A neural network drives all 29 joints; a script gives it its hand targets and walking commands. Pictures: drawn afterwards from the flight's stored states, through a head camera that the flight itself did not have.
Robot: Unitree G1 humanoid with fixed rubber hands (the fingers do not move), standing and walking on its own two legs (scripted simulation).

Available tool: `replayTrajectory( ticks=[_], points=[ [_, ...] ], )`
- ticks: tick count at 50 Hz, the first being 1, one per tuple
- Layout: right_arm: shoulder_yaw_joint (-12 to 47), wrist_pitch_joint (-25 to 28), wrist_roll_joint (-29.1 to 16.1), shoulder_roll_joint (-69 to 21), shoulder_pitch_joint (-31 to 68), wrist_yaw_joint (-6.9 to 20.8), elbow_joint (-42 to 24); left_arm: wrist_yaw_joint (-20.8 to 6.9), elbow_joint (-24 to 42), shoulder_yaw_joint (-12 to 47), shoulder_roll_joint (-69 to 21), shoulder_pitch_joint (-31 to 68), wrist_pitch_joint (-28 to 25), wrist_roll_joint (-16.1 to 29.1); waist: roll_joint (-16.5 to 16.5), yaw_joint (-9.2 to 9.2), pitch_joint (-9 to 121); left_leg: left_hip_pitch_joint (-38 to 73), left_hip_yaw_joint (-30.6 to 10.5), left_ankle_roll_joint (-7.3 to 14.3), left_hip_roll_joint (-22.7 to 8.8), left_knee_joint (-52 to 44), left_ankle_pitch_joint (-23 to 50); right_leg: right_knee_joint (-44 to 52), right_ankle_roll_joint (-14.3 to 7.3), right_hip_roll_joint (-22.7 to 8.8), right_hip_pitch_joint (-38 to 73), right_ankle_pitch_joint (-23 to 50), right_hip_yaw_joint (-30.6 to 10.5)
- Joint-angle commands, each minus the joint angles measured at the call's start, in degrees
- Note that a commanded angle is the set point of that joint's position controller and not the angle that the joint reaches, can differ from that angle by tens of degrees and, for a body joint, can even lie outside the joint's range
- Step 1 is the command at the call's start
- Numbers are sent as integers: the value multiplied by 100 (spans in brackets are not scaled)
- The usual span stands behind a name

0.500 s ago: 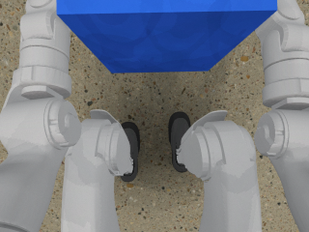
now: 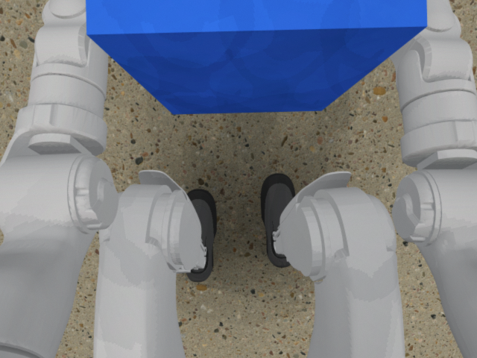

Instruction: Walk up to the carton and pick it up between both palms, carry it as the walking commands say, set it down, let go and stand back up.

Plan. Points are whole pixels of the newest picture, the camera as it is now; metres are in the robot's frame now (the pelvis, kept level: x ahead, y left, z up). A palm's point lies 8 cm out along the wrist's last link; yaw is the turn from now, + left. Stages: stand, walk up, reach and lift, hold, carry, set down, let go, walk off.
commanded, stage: set down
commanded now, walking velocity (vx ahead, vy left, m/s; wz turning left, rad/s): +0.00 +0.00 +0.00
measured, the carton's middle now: (248, 5) +0.54 -0.01 -0.19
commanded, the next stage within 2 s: let go in 1.72 s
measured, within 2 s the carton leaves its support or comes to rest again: rests again in 0.16 s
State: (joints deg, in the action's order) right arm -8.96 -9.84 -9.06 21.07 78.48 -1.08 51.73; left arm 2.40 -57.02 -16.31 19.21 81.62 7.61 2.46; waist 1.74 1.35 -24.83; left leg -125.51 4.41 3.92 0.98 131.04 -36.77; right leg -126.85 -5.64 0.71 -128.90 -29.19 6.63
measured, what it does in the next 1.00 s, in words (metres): rises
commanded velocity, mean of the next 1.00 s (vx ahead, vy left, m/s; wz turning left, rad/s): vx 0.00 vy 0.00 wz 0.00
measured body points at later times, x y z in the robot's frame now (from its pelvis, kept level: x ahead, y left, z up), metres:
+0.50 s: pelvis +0.00 +0.00 +0.00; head +0.37 -0.01 +0.24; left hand +0.56 +0.20 -0.16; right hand +0.54 -0.22 -0.18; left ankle +0.10 +0.09 -0.32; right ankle +0.13 -0.08 -0.32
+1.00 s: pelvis -0.02 -0.01 +0.08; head +0.34 -0.02 +0.35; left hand +0.55 +0.22 -0.01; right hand +0.53 -0.23 -0.04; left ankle +0.10 +0.09 -0.32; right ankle +0.13 -0.08 -0.32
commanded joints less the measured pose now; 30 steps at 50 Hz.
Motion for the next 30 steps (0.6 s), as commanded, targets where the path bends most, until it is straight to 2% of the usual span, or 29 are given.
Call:
replayTrajectory(
  ticks=[1, 2, 3, 4, 6, 7, 8, 9, 10, 11, 12, 13, 14, 15, 16, 17, 18, 19, 20, 21, 22, 23, 24, 25, 26, 27, 28, 29, 30],
  points=[
    [292, 429, -365, 630, 1372, -448, -71, 366, 368, 922, 540, 1049, -299, 839, -5, -150, 8246, 2611, -519, -282, 241, -1250, 1920, 704, 448, 130, 5013, 2206, -1077],
    [297, 437, -511, 621, 1260, -506, -196, 439, 517, 908, 868, 1100, -334, 926, -124, -87, 8630, 2749, -531, -272, 219, -1240, 2110, 623, 454, 172, 5076, 2439, -1064],
    [262, 397, -564, 769, 1425, -549, 69, 557, 406, 683, 1186, 1188, -352, 856, -102, -401, 8584, 2836, -470, -290, 198, -1273, 2058, 630, 493, 164, 4889, 2164, -1066],
    [142, 426, -520, 926, 1208, -578, 525, 593, 327, 831, 1055, 1182, -360, 962, -58, -46, 8371, 2574, -492, -316, 159, -1268, 1831, 728, 457, 129, 4965, 2164, -1093],
    [190, 400, -753, 745, 1137, -558, 423, 640, 1143, 811, 1278, 1496, -432, 1045, 161, -245, 8941, 3032, -437, -288, 143, -1210, 2000, 733, 404, 102, 4867, 2158, -1176],
    [-27, 418, -650, 1096, 1121, -597, 30, 664, 1415, 824, 1450, 1476, -436, 1059, 300, -58, 9484, 3437, -511, -334, 128, -1165, 2364, 742, 389, 113, 5072, 2463, -1263],
    [186, 425, -933, 992, 1310, -567, -31, 686, 938, 893, 1456, 1329, -423, 1100, 248, -317, 9388, 3570, -528, -296, 45, -1226, 2437, 677, 426, 119, 4865, 2368, -1148],
    [145, 426, -1107, 979, 1430, -573, -520, 724, 1138, 905, 1586, 1301, -381, 1087, 259, -434, 9822, 3983, -604, -263, 60, -1248, 2750, 556, 468, 129, 4706, 2476, -1059],
    [94, 399, -999, 1256, 1254, -574, -291, 666, 939, 1042, 1183, 1083, -311, 1258, 492, -192, 9644, 3413, -465, -326, 76, -1211, 2490, 688, 374, 86, 5033, 2560, -1180],
    [83, 383, -832, 1369, 1272, -541, 186, 643, 502, 1197, 1076, 1017, -222, 1360, 179, 85, 9314, 3332, -570, -295, 68, -1296, 2060, 624, 417, 48, 4633, 2123, -1003],
    [83, 375, -848, 1429, 1548, -557, -365, 646, 1049, 1036, 1300, 1271, -191, 1235, 184, -36, 9629, 3417, -535, -282, 89, -1284, 2133, 641, 413, 49, 4763, 2097, -1040],
    [219, 382, -1021, 1225, 1557, -536, -820, 612, 948, 889, 1527, 1064, -193, 1153, 133, -350, 9659, 3217, -462, -208, 112, -1233, 2296, 665, 423, 44, 5006, 2390, -1148],
    [1, 384, -905, 1574, 1416, -544, -672, 605, 1111, 974, 1543, 1165, -166, 1243, 36, -39, 10033, 3407, -576, -244, 64, -1161, 2169, 597, 452, -13, 5136, 2259, -1058],
    [-1, 359, -952, 1590, 1435, -519, -875, 591, 1332, 819, 1641, 1101, -144, 1273, 9, -180, 9962, 3372, -597, -233, 18, -1350, 2253, 583, 412, 15, 5161, 2393, -1043],
    [-33, 299, -862, 1636, 1222, -511, -292, 592, 1219, 929, 1634, 1219, -106, 1349, 40, -45, 10000, 3311, -539, -286, 12, -1271, 2088, 600, 407, 3, 5268, 2262, -1093],
    [-108, 350, -898, 1812, 1417, -535, -925, 565, 1696, 1066, 1594, 1382, -106, 1379, 430, 52, 10383, 3658, -469, -313, 16, -1164, 2129, 617, 384, -14, 5189, 2245, -1060],
    [113, 284, -1135, 1475, 1425, -511, -1182, 541, 1559, 942, 1797, 1151, -79, 1344, 230, -378, 10330, 3581, -521, -241, 28, -1282, 2422, 555, 399, 30, 5394, 2611, -1119],
    [28, 266, -1031, 1677, 1206, -505, -844, 503, 1388, 953, 1696, 1033, -46, 1413, 132, -110, 10193, 3336, -514, -226, 16, -1245, 2149, 602, 402, 16, 5430, 2435, -1075],
    [-62, 277, -1055, 1705, 1262, -513, -1157, 536, 1771, 874, 1901, 1204, -68, 1330, 265, -207, 10514, 3623, -502, -283, 40, -1179, 2499, 504, 432, 1, 5295, 2642, -1111],
    [-186, 266, -882, 2000, 1390, -540, -1500, 530, 2354, 854, 1793, 1391, -3, 1373, 183, 88, 11025, 3913, -560, -321, 29, -1167, 2579, 453, 406, 25, 5511, 2701, -982],
    [-151, 212, -899, 1924, 1382, -568, -1791, 547, 2097, 717, 1821, 1099, 53, 1333, -9, -9, 10810, 3673, -403, -256, 137, -1211, 2379, 627, 408, 27, 5790, 2608, -1037],
    [-126, 111, -894, 1980, 1129, -546, -1644, 526, 2097, 736, 1813, 1054, 147, 1388, -2, 57, 11185, 3915, -539, -279, 71, -1241, 2439, 612, 400, 2, 5909, 2693, -1036],
    [-286, 46, -940, 2041, 1319, -577, -2316, 544, 2370, 426, 2100, 860, 204, 1212, -78, -372, 11504, 3937, -455, -192, 132, -1311, 2426, 608, 402, 30, 6342, 2762, -1079],
    [-188, -34, -1027, 1980, 1172, -577, -2604, 546, 2322, 776, 1767, 751, 342, 1475, -13, 67, 11515, 4158, -482, -217, 130, -1506, 2375, 739, 409, 75, 6198, 2695, -899],
    [-258, -101, -929, 2088, 1311, -567, -2673, 542, 2582, 677, 1906, 916, 428, 1395, -9, -52, 11741, 4353, -478, -217, 170, -1527, 2331, 790, 415, 99, 6152, 2466, -862],
    [-327, -188, -876, 2230, 1143, -602, -2776, 479, 2858, 597, 1972, 955, 537, 1392, 91, 124, 11889, 4375, -458, -235, 182, -1558, 2184, 899, 347, 68, 6408, 2476, -892],
    [-251, -338, -1013, 2083, 1083, -614, -3283, 511, 3051, 565, 2085, 820, 656, 1366, 61, -53, 12731, 4799, -381, -245, 241, -1652, 2442, 1005, 451, 138, 7026, 2745, -853],
    [-262, -530, -998, 2146, 820, -634, -3114, 534, 3117, 424, 2147, 742, 797, 1326, 210, -193, 12531, 4675, -387, -222, 203, -1754, 2173, 1118, 389, 132, 7042, 2511, -1006],
    [-297, -646, -906, 2248, 966, -642, -3490, 519, 3163, 261, 2277, 685, 914, 1277, 176, -270, 12672, 4768, -352, -235, 221, -1778, 2093, 1241, 431, 148, 7112, 2283, -979]
  ],
)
